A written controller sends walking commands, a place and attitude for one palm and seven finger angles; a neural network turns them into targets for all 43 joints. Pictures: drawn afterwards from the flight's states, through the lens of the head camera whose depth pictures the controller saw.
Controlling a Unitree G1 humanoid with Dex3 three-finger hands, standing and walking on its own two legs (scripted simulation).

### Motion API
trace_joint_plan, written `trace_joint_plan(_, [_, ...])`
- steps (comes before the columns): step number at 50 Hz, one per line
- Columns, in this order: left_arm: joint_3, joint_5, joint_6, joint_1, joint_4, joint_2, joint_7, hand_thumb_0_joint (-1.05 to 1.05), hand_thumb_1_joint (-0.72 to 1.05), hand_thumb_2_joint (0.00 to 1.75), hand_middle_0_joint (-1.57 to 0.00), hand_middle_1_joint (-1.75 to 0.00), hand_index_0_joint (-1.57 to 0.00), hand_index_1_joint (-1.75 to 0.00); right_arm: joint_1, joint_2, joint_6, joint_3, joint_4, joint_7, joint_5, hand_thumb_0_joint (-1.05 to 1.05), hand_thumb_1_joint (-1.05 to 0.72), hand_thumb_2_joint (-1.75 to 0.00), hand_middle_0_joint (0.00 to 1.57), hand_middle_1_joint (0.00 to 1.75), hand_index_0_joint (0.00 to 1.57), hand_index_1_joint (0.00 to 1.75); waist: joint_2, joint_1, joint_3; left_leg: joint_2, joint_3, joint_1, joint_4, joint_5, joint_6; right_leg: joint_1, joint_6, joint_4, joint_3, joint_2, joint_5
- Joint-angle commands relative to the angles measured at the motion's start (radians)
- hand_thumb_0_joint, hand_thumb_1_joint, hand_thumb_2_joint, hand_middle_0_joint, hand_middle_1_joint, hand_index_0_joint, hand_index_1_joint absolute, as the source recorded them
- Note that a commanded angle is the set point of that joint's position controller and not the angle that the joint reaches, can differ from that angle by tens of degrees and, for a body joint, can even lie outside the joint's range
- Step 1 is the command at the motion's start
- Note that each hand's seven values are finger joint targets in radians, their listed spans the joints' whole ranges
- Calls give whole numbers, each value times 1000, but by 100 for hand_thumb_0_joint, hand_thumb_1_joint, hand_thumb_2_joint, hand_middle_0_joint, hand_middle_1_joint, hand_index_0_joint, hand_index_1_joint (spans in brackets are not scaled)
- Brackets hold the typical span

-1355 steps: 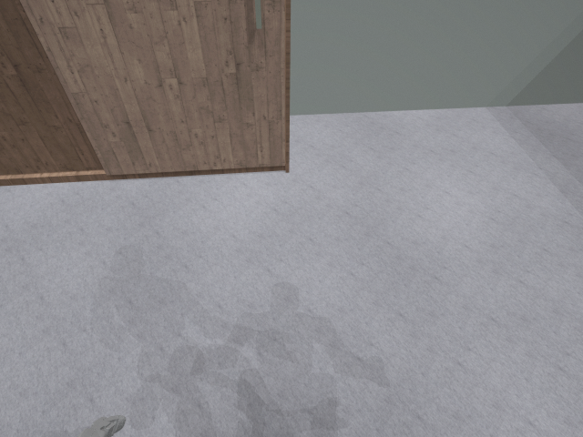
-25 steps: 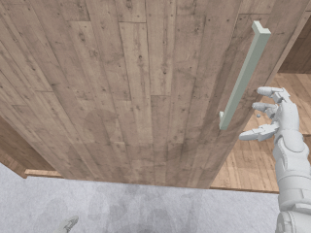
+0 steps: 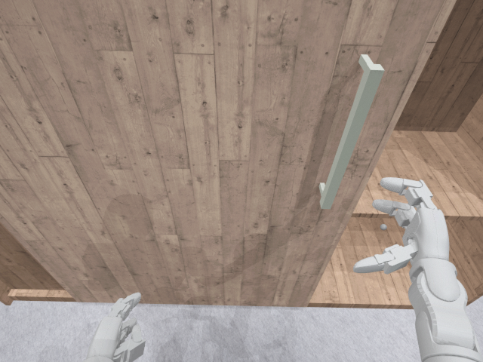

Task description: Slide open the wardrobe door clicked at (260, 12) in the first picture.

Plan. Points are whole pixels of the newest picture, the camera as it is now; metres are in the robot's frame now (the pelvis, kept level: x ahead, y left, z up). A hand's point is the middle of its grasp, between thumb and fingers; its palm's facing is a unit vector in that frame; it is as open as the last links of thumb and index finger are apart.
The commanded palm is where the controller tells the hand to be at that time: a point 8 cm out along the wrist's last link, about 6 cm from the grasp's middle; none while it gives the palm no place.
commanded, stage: slip the hand off the handle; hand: right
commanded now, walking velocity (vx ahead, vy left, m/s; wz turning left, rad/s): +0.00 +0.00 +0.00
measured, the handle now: (342, 143) +0.46 -0.16 +0.15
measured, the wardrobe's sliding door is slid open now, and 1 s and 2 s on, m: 0.60 0.60 0.60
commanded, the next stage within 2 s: draw the hand back to the body in 0.38 s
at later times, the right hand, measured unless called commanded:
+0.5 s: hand (386, 244) +0.28 -0.21 +0.09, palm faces +0.18 +0.98 -0.12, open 14.7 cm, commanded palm +0.25 -0.26 +0.11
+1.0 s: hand (432, 278) +0.21 -0.22 +0.14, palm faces +0.11 +0.99 -0.05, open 14.7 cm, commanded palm +0.18 -0.27 +0.15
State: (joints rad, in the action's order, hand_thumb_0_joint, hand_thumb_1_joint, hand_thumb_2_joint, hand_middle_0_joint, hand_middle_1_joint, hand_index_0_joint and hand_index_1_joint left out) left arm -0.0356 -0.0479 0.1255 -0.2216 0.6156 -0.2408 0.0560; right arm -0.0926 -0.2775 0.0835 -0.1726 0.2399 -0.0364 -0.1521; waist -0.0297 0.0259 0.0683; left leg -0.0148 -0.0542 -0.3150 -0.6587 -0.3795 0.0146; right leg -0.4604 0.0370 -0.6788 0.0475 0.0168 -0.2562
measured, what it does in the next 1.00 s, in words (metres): stands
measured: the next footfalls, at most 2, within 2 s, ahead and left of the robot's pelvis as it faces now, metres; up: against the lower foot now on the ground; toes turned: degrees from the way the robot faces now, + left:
none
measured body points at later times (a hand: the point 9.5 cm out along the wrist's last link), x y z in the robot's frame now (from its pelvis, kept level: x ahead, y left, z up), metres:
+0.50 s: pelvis +0.00 +0.02 +0.00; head -0.01 +0.03 +0.45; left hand +0.16 +0.26 -0.08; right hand +0.27 -0.26 +0.10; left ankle -0.02 +0.11 -0.72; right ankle +0.06 -0.09 -0.72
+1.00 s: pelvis +0.00 +0.01 +0.00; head -0.03 +0.01 +0.45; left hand +0.21 +0.23 -0.04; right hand +0.20 -0.28 +0.14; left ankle -0.02 +0.11 -0.72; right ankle +0.06 -0.09 -0.72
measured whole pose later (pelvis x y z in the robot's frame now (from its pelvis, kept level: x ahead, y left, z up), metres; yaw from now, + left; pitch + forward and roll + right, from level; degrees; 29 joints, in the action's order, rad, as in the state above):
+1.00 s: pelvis +0.00 +0.01 +0.00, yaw -1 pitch -1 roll +1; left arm -0.05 -0.06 0.28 -0.23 0.61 -0.25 0.09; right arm 0.28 -0.31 0.05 -0.30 -0.16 -0.29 -0.35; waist -0.04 0.07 0.07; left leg -0.02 -0.08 -0.22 -0.62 -0.37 0.03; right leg -0.38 0.02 -0.65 0.02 0.02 -0.25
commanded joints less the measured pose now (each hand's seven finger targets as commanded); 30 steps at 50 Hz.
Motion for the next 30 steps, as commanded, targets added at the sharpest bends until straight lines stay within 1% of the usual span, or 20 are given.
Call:
trace_joint_plan(1, [43, -12, 54, 77, -143, -135, 20, 0, 90, 90, -20, -30, -20, -30, -260, -160, 14, -44, -225, -9, -13, 0, 55, -20, 25, 115, 25, 115, 8, -24, 134, -13, 17, -125, 145, 116, 2, 248, 3, 125, -78, 11, 8])
trace_joint_plan(3, [41, -10, 59, 92, -150, -128, 22, 0, 90, 90, -20, -30, -20, -30, -245, -158, 10, -46, -266, -10, -14, 0, 55, -20, 25, 115, 25, 115, -13, -17, 140, -13, 18, -120, 148, 114, 3, 261, 2, 125, -74, 7, 10])
trace_joint_plan(5, [39, -5, 62, 94, -148, -129, 25, 0, 90, 90, -20, -30, -20, -30, -224, -206, 16, -93, -295, -5, -15, 0, 55, -20, 25, 115, 25, 115, -3, -10, 148, -13, 23, -103, 153, 128, 3, 262, 5, 120, -70, 7, 30])
trace_joint_plan(7, [33, -4, 70, 107, -157, -119, 23, 0, 90, 90, -20, -30, -20, -30, -206, -183, 33, -72, -343, -7, -14, 0, 55, -20, 25, 115, 25, 115, -44, -8, 157, -12, 23, -100, 148, 136, 6, 278, 3, 118, -68, 3, 47])
trace_joint_plan(8, [31, -2, 77, 109, -161, -115, 22, 0, 90, 90, -20, -30, -20, -30, -194, -171, 41, -61, -363, -9, -17, 0, 55, -20, 25, 115, 25, 115, -41, -10, 153, -12, 20, -102, 148, 129, 5, 278, 2, 120, -70, 4, 40])
trace_joint_plan(10, [32, 0, 81, 107, -153, -122, 24, 0, 90, 90, -20, -30, -20, -30, -145, -216, 48, -107, -357, -9, -23, 0, 55, -20, 25, 115, 25, 115, -31, -2, 141, -11, 30, -89, 157, 132, 4, 258, 5, 113, -62, 2, 42])
trace_joint_plan(11, [28, -1, 82, 110, -149, -119, 26, 0, 90, 90, -20, -30, -20, -30, -169, -209, 50, -99, -353, -12, -28, 0, 55, -20, 25, 115, 25, 115, -24, -11, 130, -8, 32, -95, 162, 126, 1, 253, 6, 113, -61, -1, 34])
trace_joint_plan(12, [29, -1, 86, 112, -146, -120, 27, 0, 90, 90, -20, -30, -20, -30, -166, -220, 49, -114, -338, -15, -32, 0, 55, -20, 25, 115, 25, 115, -15, -8, 121, -7, 38, -94, 166, 120, -1, 243, 5, 113, -58, -2, 29])
trace_joint_plan(13, [28, -3, 88, 115, -142, -119, 30, 0, 90, 90, -20, -30, -20, -30, -174, -205, 48, -98, -333, -23, -35, 0, 55, -20, 25, 115, 25, 115, -21, -19, 106, -6, 38, -105, 171, 102, -3, 240, 4, 112, -54, -3, 14])
trace_joint_plan(14, [28, -4, 91, 116, -139, -119, 32, 0, 90, 90, -20, -30, -20, -30, -181, -208, 47, -99, -326, -27, -38, 0, 55, -20, 25, 115, 25, 115, -30, -17, 100, -5, 42, -111, 175, 92, -2, 239, 4, 112, -54, -5, 6])
trace_joint_plan(15, [29, -2, 93, 111, -138, -125, 34, 0, 90, 90, -20, -30, -20, -30, -170, -206, 42, -98, -317, -32, -41, 0, 55, -20, 25, 115, 25, 115, 1, -19, 97, -4, 45, -106, 180, 93, -6, 230, 7, 110, -57, -3, 4])
trace_joint_plan(18, [31, -8, 103, 112, -134, -125, 40, 0, 90, 90, -20, -30, -20, -30, -175, -200, 32, -90, -294, -52, -54, 0, 55, -20, 25, 115, 25, 115, -5, -18, 95, 4, 58, -109, 191, 78, -9, 222, 7, 104, -49, -8, -3])
trace_joint_plan(20, [34, -6, 109, 104, -128, -131, 44, 0, 90, 90, -20, -30, -20, -30, -188, -225, 35, -109, -284, -59, -54, 0, 55, -20, 25, 115, 25, 115, 13, -18, 110, 6, 65, -99, 189, 84, -11, 217, 9, 99, -52, -8, 6])
trace_joint_plan(21, [35, -6, 112, 102, -131, -130, 43, 0, 90, 90, -20, -30, -20, -30, -166, -230, 38, -120, -287, -60, -58, 0, 55, -20, 25, 115, 25, 115, 8, -6, 123, 8, 65, -87, 185, 98, -10, 213, 8, 100, -53, -9, 18])
trace_joint_plan(24, [36, -6, 123, 103, -135, -128, 40, 0, 90, 90, -20, -30, -20, -30, -157, -223, 54, -118, -312, -69, -63, 0, 55, -20, 25, 115, 25, 115, -6, -3, 152, 8, 62, -80, 169, 141, -12, 226, 9, 93, -47, -13, 49])
trace_joint_plan(25, [41, -4, 124, 93, -129, -133, 40, 0, 90, 90, -20, -30, -20, -30, -131, -258, 56, -158, -294, -64, -62, 0, 55, -20, 25, 115, 25, 115, 24, 4, 155, 6, 63, -65, 164, 168, -12, 216, 10, 89, -50, -9, 69])
trace_joint_plan(26, [33, -8, 143, 89, -126, -148, 44, 0, 90, 90, -20, -30, -20, -30, -200, -201, 113, -148, -348, -173, -189, 0, 55, -20, 25, 115, 25, 115, 45, -41, 185, 13, 68, -16, 164, 241, -20, 224, 5, 90, -57, -14, 91])
trace_joint_plan(27, [35, -9, 156, 89, -119, -144, 49, 0, 90, 90, -20, -30, -20, -30, -137, -275, 141, -216, -318, -233, -210, 0, 55, -20, 25, 115, 25, 115, 38, 1, 220, 18, 79, 25, 148, 304, -23, 222, 2, 81, -56, -11, 112])
trace_joint_plan(29, [33, -13, 160, 93, -132, -138, 55, 0, 90, 90, -20, -30, -20, -30, -45, -329, 160, -279, -323, -291, -229, 0, 55, -20, 25, 115, 25, 115, 4, 30, 251, 27, 91, 62, 134, 400, -34, 218, 5, 79, -47, -16, 149])
trace_joint_plan(30, [33, -13, 160, 85, -135, -136, 51, 0, 90, 90, -20, -30, -20, -30, -22, -332, 152, -275, -318, -300, -216, 0, 55, -20, 25, 115, 25, 115, -29, 38, 231, 23, 80, 52, 125, 414, -30, 223, 7, 79, -43, -17, 173])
